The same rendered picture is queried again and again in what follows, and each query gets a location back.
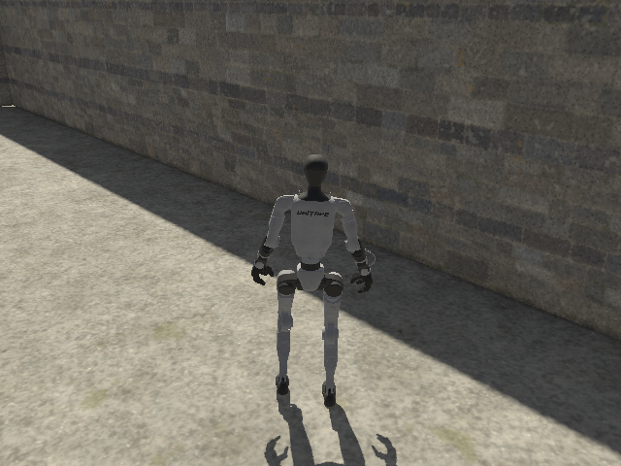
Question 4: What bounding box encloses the robot left hand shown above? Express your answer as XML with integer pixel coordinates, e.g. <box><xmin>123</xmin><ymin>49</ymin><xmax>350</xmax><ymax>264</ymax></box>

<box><xmin>251</xmin><ymin>263</ymin><xmax>274</xmax><ymax>285</ymax></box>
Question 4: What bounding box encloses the robot right forearm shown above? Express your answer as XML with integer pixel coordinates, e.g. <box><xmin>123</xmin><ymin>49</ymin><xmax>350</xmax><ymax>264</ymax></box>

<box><xmin>351</xmin><ymin>236</ymin><xmax>371</xmax><ymax>276</ymax></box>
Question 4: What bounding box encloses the robot right hand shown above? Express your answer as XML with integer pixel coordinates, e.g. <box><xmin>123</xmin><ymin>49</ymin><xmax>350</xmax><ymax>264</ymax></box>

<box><xmin>350</xmin><ymin>272</ymin><xmax>373</xmax><ymax>293</ymax></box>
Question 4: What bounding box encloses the left robot thigh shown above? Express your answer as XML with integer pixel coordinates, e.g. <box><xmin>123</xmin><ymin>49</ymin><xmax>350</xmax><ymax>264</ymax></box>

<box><xmin>277</xmin><ymin>270</ymin><xmax>297</xmax><ymax>331</ymax></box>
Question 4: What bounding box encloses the right robot upper arm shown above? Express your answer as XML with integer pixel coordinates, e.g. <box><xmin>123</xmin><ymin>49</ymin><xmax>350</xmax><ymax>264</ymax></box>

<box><xmin>334</xmin><ymin>197</ymin><xmax>360</xmax><ymax>251</ymax></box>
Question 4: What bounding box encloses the robot left forearm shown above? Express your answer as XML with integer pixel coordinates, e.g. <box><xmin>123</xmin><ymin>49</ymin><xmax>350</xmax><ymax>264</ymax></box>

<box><xmin>254</xmin><ymin>233</ymin><xmax>274</xmax><ymax>269</ymax></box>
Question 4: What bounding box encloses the left robot upper arm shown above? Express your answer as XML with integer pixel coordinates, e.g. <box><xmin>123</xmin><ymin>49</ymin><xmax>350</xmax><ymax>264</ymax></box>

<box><xmin>264</xmin><ymin>195</ymin><xmax>294</xmax><ymax>249</ymax></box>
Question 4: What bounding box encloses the humanoid robot head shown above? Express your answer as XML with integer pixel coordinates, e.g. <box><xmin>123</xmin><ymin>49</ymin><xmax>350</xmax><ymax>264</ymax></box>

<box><xmin>298</xmin><ymin>154</ymin><xmax>331</xmax><ymax>202</ymax></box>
